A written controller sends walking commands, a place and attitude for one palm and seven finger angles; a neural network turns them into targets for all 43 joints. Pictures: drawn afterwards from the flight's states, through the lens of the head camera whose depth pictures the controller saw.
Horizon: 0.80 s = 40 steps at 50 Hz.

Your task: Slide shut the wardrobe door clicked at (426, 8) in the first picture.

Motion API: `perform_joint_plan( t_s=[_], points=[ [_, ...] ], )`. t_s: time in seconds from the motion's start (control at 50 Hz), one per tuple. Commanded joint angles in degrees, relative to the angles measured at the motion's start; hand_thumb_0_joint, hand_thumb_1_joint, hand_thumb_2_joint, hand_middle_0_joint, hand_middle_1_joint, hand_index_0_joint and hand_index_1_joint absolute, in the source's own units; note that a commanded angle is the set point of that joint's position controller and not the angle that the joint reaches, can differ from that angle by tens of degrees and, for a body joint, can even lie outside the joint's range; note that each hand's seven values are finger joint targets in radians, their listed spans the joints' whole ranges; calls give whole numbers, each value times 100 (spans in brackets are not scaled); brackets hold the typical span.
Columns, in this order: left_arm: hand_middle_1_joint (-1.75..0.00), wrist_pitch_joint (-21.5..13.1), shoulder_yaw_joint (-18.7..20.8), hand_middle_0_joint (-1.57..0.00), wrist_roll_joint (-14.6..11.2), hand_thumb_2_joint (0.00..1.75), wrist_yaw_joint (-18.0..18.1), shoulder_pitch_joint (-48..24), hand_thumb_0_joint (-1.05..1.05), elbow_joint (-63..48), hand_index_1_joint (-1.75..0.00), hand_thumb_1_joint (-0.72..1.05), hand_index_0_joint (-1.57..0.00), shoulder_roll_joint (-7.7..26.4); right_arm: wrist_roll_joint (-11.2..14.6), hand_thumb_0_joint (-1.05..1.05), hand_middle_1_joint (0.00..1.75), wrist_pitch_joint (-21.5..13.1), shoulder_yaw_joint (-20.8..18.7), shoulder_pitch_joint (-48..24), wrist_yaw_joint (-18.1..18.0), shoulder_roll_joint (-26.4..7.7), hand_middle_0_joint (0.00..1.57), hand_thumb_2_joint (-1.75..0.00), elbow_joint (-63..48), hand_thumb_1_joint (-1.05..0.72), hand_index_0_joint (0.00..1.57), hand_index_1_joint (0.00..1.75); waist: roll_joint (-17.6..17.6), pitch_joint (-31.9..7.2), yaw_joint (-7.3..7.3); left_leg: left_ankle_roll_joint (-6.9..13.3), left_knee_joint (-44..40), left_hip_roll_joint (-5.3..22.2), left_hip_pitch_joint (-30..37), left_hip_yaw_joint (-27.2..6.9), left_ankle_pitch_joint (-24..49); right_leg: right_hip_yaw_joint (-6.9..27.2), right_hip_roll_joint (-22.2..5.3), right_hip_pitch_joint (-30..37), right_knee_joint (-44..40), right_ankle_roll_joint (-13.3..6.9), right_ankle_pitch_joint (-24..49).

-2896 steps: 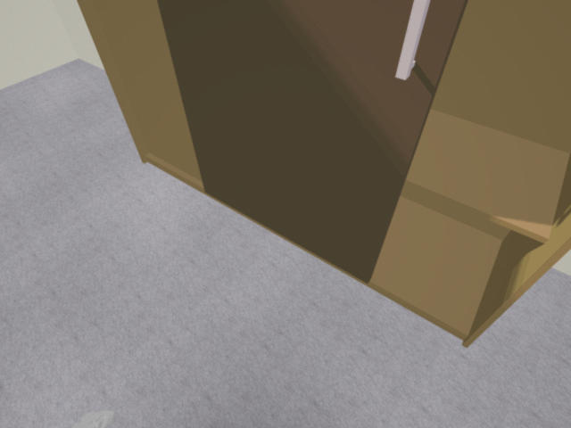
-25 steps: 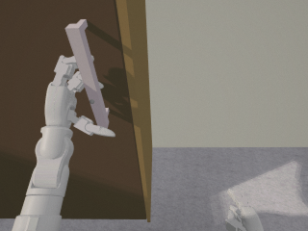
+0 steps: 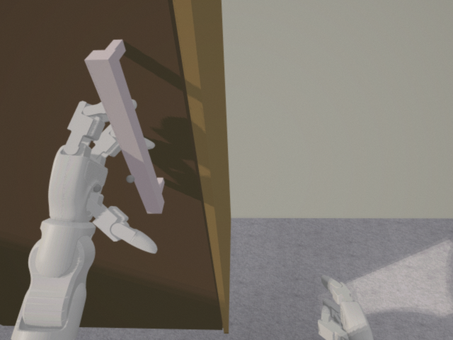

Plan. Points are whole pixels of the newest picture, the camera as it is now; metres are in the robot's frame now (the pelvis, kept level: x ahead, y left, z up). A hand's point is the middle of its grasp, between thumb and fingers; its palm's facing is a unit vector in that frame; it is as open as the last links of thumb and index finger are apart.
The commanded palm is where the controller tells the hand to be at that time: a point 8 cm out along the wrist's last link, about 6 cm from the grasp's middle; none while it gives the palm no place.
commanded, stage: slip the hand off the handle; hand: left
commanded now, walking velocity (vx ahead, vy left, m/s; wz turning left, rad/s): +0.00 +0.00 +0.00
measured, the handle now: (139, 139) +0.29 +0.15 +0.26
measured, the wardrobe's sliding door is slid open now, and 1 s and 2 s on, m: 0.00 0.00 0.00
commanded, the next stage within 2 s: none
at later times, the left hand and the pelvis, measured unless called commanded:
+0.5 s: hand (125, 175) +0.25 +0.16 +0.24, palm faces +0.07 -0.96 -0.26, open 15.1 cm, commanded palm +0.20 +0.26 +0.23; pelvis +0.00 -0.04 +0.00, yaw +1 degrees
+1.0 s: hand (65, 219) +0.19 +0.21 +0.23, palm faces +0.13 -0.96 -0.25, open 14.7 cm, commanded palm +0.12 +0.25 +0.23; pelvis +0.02 +0.02 +0.00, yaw +1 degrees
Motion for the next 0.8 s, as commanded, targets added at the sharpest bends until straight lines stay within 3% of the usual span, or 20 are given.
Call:
perform_joint_plan(
  t_s=[0.0, 0.04, 0.06, 0.08, 0.12, 0.16, 0.2, 0.26, 0.28, 0.34, 0.38, 0.42, 0.48, 0.54, 0.62, 0.66, 0.68, 0.7, 0.74, 0.78],
  points=[
    [-115, 1, 1427, -25, -341, 20, 363, -1139, 0, -520, -115, -55, -25, 803, 44, 0, 30, -214, -263, -613, -60, -651, 20, -90, -894, -90, 20, 30, -596, -713, 25, -77, -441, 159, 138, -78, 1080, -72, -24, 190, -537, 43, 866],
    [-115, 33, 1543, -25, -398, 20, 327, -1138, 0, -548, -115, -55, -25, 892, 38, 0, 30, -174, -252, -638, -71, -653, 20, -90, -894, -90, 20, 30, -574, -730, 28, -68, -395, 140, 101, -59, 1074, -43, -43, 190, -551, 56, 898],
    [-115, 48, 1747, -25, -387, 20, 349, -1163, 0, -588, -115, -55, -25, 1084, 66, 0, 30, -147, -280, -684, -102, -670, 20, -90, -889, -90, 20, 30, -292, -721, 38, -84, -392, 129, 120, -35, 1040, -25, -49, 166, -574, 44, 843],
    [-115, 60, 1639, -25, -424, 20, 329, -1184, 0, -546, -115, -55, -25, 945, 52, 0, 30, -134, -255, -625, -94, -649, 20, -90, -910, -90, 20, 30, -374, -811, -1, -80, -380, 121, 137, -45, 1128, -47, -50, 209, -544, 44, 965],
    [-115, 73, 1805, -25, -497, 20, 277, -989, 0, -414, -115, -55, -25, 1054, 62, 0, 30, -88, -268, -635, -95, -660, 20, -90, -897, -90, 20, 30, -604, -799, 24, -60, -323, 111, 15, -21, 1084, 13, -56, 259, -582, 72, 983],
    [-115, 69, 2058, -25, -546, 20, 255, -1142, 0, -417, -115, -55, -25, 1324, 84, 0, 30, -37, -292, -666, -136, -685, 20, -90, -889, -90, 20, 30, -506, -794, 8, -58, -304, 89, -45, 5, 975, 66, -76, 286, -639, 80, 864],
    [-115, 54, 2197, -25, -664, 20, 202, -952, 0, -220, -115, -55, -25, 1353, 99, 0, 30, -2, -293, -663, -138, -670, 20, -90, -890, -90, 20, 30, -632, -777, 23, -47, -266, 93, -154, 16, 934, 154, -101, 386, -692, 105, 881],
    [-115, -1, 2517, -25, -774, 20, 128, -966, 0, -271, -115, -55, -25, 1636, 119, 0, 30, 54, -321, -728, -160, -692, 20, -90, -879, -90, 20, 30, -444, -885, 67, -56, -217, 78, -262, 41, 884, 291, -187, 557, -722, 142, 943],
    [-115, -19, 2499, -25, -829, 20, 85, -901, 0, -206, -115, -55, -25, 1572, 133, 0, 30, 56, -313, -722, -149, -691, 20, -90, -888, -90, 20, 30, -391, -890, 33, -61, -198, 78, -284, 44, 871, 330, -213, 566, -739, 166, 999],
    [-115, -65, 2693, -25, -974, 20, 2, -756, 0, -97, -115, -55, -25, 1703, 143, 0, 30, 61, -332, -767, -146, -709, 20, -90, -872, -90, 20, 30, -688, -764, 60, -86, -75, 82, -593, 11, 615, 635, -377, 654, -880, 293, 853],
    [-115, -105, 2681, -25, -1029, 20, -39, -878, 0, 160, -115, -55, -25, 1728, 172, 0, 30, 71, -349, -777, -154, -741, 20, -90, -833, -90, 20, 30, -717, -554, -13, -95, -26, 83, -747, -11, 345, 813, -456, 535, -1031, 329, 383],
    [-115, -129, 2888, -25, -1057, 20, -31, -953, 0, 193, -115, -55, -25, 1961, 160, 0, 30, 79, -406, -863, -156, -769, 20, -90, -802, -90, 20, 30, -805, -691, 21, -117, 119, 108, -945, -81, 165, 1135, -649, 678, -1078, 411, 213],
    [-115, -124, 2994, -25, -1076, 20, -24, -452, 0, -72, -115, -55, -25, 1948, 160, 0, 30, 102, -448, -936, -116, -771, 20, -90, -879, -90, 20, 30, -629, -931, 121, -136, 196, 123, -971, -131, 150, 1240, -763, 835, -1018, 424, 249],
    [-115, -134, 3057, -25, -1141, 20, -58, -118, 0, -163, -115, -55, -25, 1946, 153, 0, 30, 99, -477, -944, -101, -800, 20, -90, -875, -90, 20, 30, -856, -774, 120, -168, 352, 160, -1154, -191, 11, 1479, -909, 820, -1100, 489, 76],
    [-115, -533, 2600, -25, -865, 20, -391, -120, 0, -740, -115, -55, -25, 1821, 90, 0, 30, -151, -526, -791, -95, -858, 20, -90, -981, -90, 20, 30, -576, -775, -31, -91, 391, 148, -869, -93, 121, 1325, -783, 465, -1025, 456, 54],
    [-115, -767, 2148, -25, -864, 20, -655, -216, 0, -1327, -115, -55, -25, 1580, 59, 0, 30, -356, -517, -732, -120, -879, 20, -90, -1054, -90, 20, 30, -410, -870, -100, -55, 404, 154, -585, -115, 269, 1224, -742, 386, -972, 410, 204],
    [-115, -818, 2168, -25, -882, 20, -759, -24, 0, -1363, -115, -55, -25, 1646, 57, 0, 30, -442, -540, -619, -147, -916, 20, -90, -1013, -90, 20, 30, -304, -875, -89, -17, 371, 134, -437, -98, 353, 1070, -637, 292, -980, 364, 170],
    [-115, -840, 1912, -25, -898, 20, -870, 18, 0, -1493, -115, -55, -25, 1454, 47, 0, 30, -530, -522, -575, -179, -908, 20, -90, -1030, -90, 20, 30, -262, -813, -105, 13, 320, 113, -292, -93, 437, 910, -559, 166, -966, 316, 158],
    [-115, -790, 1863, -25, -970, 20, -955, 177, 0, -1588, -115, -55, -25, 1412, 45, 0, 30, -686, -501, -497, -236, -921, 20, -90, -999, -90, 20, 30, -362, -695, -68, 41, 201, 118, -187, -140, 484, 688, -440, 34, -961, 237, 5],
    [-115, -682, 1834, -25, -1006, 20, -936, 392, 0, -1789, -115, -55, -25, 1289, 37, 0, 30, -796, -450, -465, -254, -912, 20, -90, -982, -90, 20, 30, -191, -666, -17, 62, 40, 130, 69, -187, 623, 366, -298, -56, -830, 136, 140]
  ],
)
